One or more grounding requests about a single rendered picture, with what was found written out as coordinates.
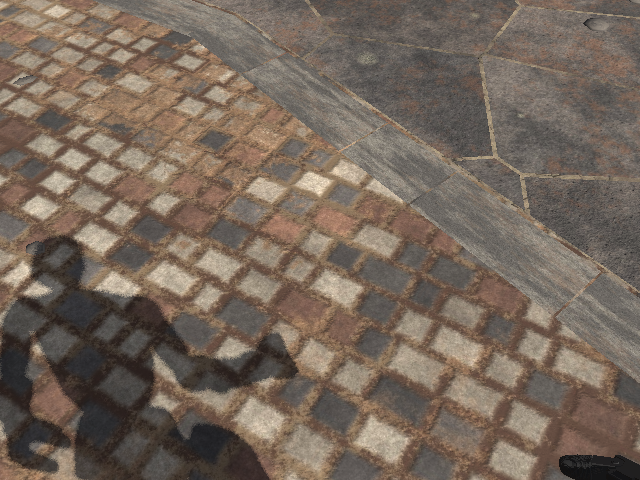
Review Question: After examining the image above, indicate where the right robot hand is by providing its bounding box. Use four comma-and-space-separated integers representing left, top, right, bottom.
559, 454, 640, 480

